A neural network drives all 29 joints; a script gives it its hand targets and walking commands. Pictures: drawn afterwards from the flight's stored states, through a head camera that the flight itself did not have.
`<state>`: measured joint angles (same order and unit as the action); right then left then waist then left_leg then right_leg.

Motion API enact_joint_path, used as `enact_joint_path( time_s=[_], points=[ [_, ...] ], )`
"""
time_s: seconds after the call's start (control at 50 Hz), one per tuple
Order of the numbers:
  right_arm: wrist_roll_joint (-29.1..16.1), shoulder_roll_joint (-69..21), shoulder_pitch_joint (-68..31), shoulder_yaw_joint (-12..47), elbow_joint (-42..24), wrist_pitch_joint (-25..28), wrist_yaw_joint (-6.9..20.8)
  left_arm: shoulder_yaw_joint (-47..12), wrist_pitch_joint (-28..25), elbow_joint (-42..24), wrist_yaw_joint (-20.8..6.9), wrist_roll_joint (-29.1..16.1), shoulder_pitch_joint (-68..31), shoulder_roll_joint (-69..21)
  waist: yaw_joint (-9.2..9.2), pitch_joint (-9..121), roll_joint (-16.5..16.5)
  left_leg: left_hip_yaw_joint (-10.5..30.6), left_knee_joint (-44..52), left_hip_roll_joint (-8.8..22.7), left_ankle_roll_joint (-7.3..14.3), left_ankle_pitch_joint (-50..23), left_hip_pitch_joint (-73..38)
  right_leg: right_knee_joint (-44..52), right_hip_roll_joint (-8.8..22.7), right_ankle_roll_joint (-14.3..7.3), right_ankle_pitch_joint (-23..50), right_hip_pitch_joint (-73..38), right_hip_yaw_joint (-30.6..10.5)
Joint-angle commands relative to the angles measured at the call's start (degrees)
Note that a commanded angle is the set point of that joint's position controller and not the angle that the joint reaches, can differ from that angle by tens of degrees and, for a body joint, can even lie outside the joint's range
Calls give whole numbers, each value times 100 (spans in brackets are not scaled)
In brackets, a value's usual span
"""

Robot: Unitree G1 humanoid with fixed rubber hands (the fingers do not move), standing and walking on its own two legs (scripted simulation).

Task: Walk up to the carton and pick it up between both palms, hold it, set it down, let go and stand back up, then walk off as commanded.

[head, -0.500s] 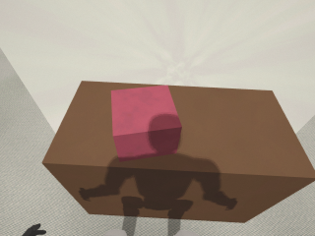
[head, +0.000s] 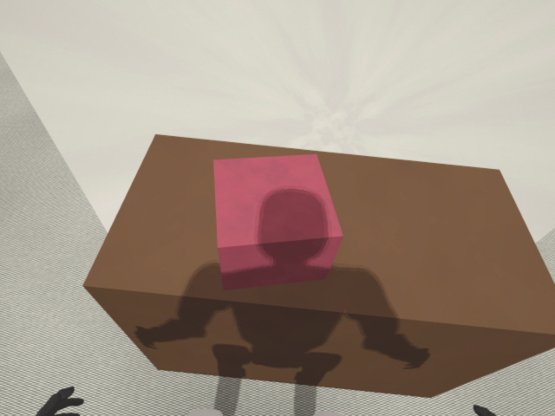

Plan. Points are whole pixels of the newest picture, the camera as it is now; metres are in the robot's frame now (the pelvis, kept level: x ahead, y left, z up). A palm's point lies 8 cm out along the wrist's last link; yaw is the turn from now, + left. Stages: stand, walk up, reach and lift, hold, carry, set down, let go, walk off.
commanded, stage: walk up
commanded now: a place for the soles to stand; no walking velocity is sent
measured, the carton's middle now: (271, 220) +0.44 +0.02 -0.04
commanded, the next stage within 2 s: reach and lift in 1.24 s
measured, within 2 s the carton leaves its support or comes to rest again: neither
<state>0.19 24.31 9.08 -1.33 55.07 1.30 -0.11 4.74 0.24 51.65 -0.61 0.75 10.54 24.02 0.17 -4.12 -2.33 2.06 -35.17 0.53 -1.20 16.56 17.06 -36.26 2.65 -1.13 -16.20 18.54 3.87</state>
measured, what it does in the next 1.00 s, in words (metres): stands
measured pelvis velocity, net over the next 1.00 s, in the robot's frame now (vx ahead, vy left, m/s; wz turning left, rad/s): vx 0.00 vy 0.00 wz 0.00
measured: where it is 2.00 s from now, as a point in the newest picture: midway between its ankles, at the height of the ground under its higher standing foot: outside the picture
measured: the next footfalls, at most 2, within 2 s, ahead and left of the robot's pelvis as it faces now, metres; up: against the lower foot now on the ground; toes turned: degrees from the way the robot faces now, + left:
none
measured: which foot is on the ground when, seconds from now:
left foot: down 0.00-1.00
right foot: down 0.00-1.00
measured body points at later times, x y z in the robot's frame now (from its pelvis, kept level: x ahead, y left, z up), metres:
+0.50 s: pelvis -0.01 +0.01 +0.01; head +0.02 +0.02 +0.45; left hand +0.07 +0.33 -0.12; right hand +0.08 -0.33 -0.10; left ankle +0.03 +0.14 -0.73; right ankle +0.04 -0.12 -0.73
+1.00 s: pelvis +0.00 +0.00 +0.01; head +0.04 +0.02 +0.46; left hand +0.08 +0.33 -0.11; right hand +0.09 -0.33 -0.10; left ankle +0.03 +0.14 -0.73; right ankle +0.04 -0.12 -0.73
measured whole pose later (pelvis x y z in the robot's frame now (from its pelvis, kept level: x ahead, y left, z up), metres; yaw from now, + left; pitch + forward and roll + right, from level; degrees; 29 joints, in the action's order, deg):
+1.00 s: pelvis +0.00 +0.00 +0.01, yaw +0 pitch +0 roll +0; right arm 0.2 24.3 7.8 -1.3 56.7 0.2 0.8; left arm 4.7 0.4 56.1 -1.0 0.8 9.1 24.0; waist 0.2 -4.1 -2.1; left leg 2.1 -29.5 0.4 -1.2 13.2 16.7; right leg -30.1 2.6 -0.3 -12.5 18.0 3.9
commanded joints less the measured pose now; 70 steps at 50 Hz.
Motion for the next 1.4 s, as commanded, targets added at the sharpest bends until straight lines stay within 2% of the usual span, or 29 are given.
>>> enact_joint_path(
  time_s=[0.0, 0.08, 0.16, 0.18, 0.24, 0.28, 0.3, 0.34, 0.36, 0.38, 0.5, 0.52, 0.58, 0.62, 0.7, 0.74, 0.9, 0.96, 1.0, 1.02, 1.04, 1.12, 1.16, 1.22, 1.24, 1.26, 1.28, 1.32, 1.38],
  points=[
    [46, 1198, -480, -215, -242, 93, -67, 74, 37, -142, 13, -115, -401, 999, 272, 160, 863, 1221, 1095, 818, 675, -1232, 757, 445, 284, -155, 47, -872, -621],
    [-16, 1150, -344, -189, -247, 45, -55, 95, -20, -135, -14, -97, -478, 1135, 114, 357, 264, 824, 940, 515, 451, -615, 358, 959, 565, -253, -234, -641, -704],
    [47, 1094, -479, -216, -145, 80, -30, 59, -3, -99, -24, -79, -483, 1004, 178, 520, 844, 1034, 1281, 629, 526, -514, 250, 864, 394, -158, -337, -751, -636],
    [16, 1178, -346, -205, -116, 82, -54, 110, -13, -14, -25, -70, -562, 997, 88, 527, 442, 1040, 1264, 636, 561, -592, 292, 867, 338, -178, -309, -810, -612],
    [-11, 1036, -564, -172, -144, 55, -34, 61, -56, 81, -32, -63, -405, 986, 144, 433, 554, 832, 1027, 540, 452, -599, 414, 1145, 547, -241, -91, -784, -755],
    [-48, 1040, -445, -184, -147, 18, -19, 66, -59, 92, -11, -36, -665, 1091, 97, 368, 29, 745, 967, 359, 379, -423, 501, 1301, 652, -294, -12, -853, -810],
    [-1, 1063, -265, -190, -74, 30, -19, 94, -58, 84, -24, -77, -643, 1088, 45, 666, 364, 506, 705, 309, 359, -504, 128, 1358, 908, -432, -101, -689, -1001],
    [-42, 1051, -201, -201, -48, 20, -12, 123, -41, 79, -30, -23, -657, 1185, 36, 477, 127, 465, 631, 212, 316, -253, 16, 1568, 945, -442, -534, -369, -1002],
    [12, 1010, -296, -192, 31, 30, -3, 67, -34, 57, -30, -35, -662, 1167, 76, 424, 371, 363, 715, 255, 291, -399, -26, 1451, 946, -375, -292, -424, -920],
    [-75, 991, -286, -180, -47, 29, 24, 95, -44, 54, -38, -36, -691, 1085, 87, 310, 82, 643, 835, 270, 318, -342, 232, 1433, 738, -284, -608, -393, -821],
    [57, 1240, -440, -186, -20, 38, -4, 80, 14, 133, -31, -103, -582, 987, 180, 410, 822, 1160, 1397, 629, 484, -252, 518, 947, 364, -102, -412, -799, -599],
    [35, 1096, -444, -197, -85, 40, 19, 68, -5, 201, -61, -66, -501, 950, 167, 545, 952, 929, 1414, 562, 382, -206, 340, 985, 397, -123, -257, -988, -573],
    [-22, 977, -460, -135, -96, -7, 26, 95, -105, 175, -21, -17, -551, 1090, 140, 853, 387, 804, 1097, 488, 453, -785, 56, 1091, 493, -134, -55, -887, -621],
    [15, 1030, -237, -164, -16, -18, 35, 87, -126, 142, -3, -33, -605, 1140, 55, 855, 667, 750, 1119, 450, 431, -610, -90, 1283, 672, -143, -157, -740, -796],
    [66, 1010, -251, -183, -35, -52, 42, 90, -130, 165, 11, -33, -676, 1079, -8, 667, 339, 592, 954, 326, 387, -590, -75, 1463, 765, -207, -269, -657, -774],
    [1, 991, -216, -206, 57, -56, 60, 100, -121, 93, 18, -31, -744, 1129, 52, 727, 507, 669, 1022, 376, 399, -675, 89, 1319, 745, -186, -356, -815, -746],
    [83, 1099, -290, -246, -123, -22, 26, 33, -127, 157, 20, -72, -537, 948, 91, 1067, 695, 788, 1060, 537, 404, -1722, -292, 888, 472, -81, 735, -1028, -443],
    [47, 1068, -308, -169, -130, -60, 27, 60, -100, 173, 29, -79, -579, 1012, 134, 1028, 643, 897, 1177, 610, 563, -1386, -195, 1050, 531, -154, 453, -1085, -574],
    [-36, 1037, -473, -188, -200, -82, 56, 95, -152, 271, 13, -22, -481, 1104, 80, 1102, 597, 655, 925, 397, 351, -1074, -137, 1226, 709, -184, 721, -1188, -624],
    [-17, 855, -343, -147, -112, -91, 51, 128, -155, 148, 10, -4, -560, 1123, 91, 1043, 150, 435, 788, 304, 330, -1090, -202, 1365, 861, -209, 754, -1161, -796],
    [-1, 859, -303, -159, -70, -75, 40, 115, -157, 147, 11, -16, -563, 1117, 85, 981, 457, 464, 884, 360, 310, -1152, -299, 1370, 883, -222, 546, -942, -776],
    [38, 937, -212, -196, -29, -83, 64, 90, -91, 142, -3, -43, -791, 1017, 15, 764, 531, 717, 1142, 421, 417, -677, -218, 1378, 647, -154, -506, -670, -571],
    [88, 1189, -330, -225, -47, -67, 63, 108, -96, 173, -10, -49, -554, 971, 163, 795, 782, 862, 1330, 551, 413, -515, -83, 1212, 489, -112, -341, -866, -617],
    [62, 1060, -287, -167, -25, -63, 55, 73, -100, 220, -14, -48, -612, 1017, 132, 954, 582, 922, 1390, 566, 486, -681, -1, 1097, 468, -105, 6, -1098, -447],
    [814, -17, -2128, -904, -274, 649, 169, 212, 1341, -1791, 280, -112, -2622, 949, -65, 602, 670, -900, 425, 102, 114, 1607, 1133, 274, -297, -34, -1258, -521, 149],
    [931, 442, -1708, -949, -82, 683, 362, 176, 1918, -2175, 374, 167, -2180, 681, -240, 225, 973, -817, 584, 475, 322, 2476, 2007, -502, -486, -10, -1137, -1245, 381],
    [935, 658, -1406, -993, -135, 658, 359, 71, 2284, -2383, 343, 310, -1928, 547, -326, 231, 1183, -802, 672, 690, 316, 2242, 2493, -779, -499, -58, -436, -1748, 626],
    [649, 674, -1347, -1109, -341, 588, 401, 58, 2831, -2766, 222, 246, -1771, 737, -402, 416, 503, -1006, -94, 359, 117, 1068, 1383, -451, -270, -83, -469, -683, 400],
    [528, 797, -804, -1111, -344, 417, 398, 160, 3233, -3031, 119, 544, -1268, 666, -333, 278, 557, -932, 137, 381, 321, 1152, 1636, -557, -459, -80, -130, -1302, 356]
  ],
)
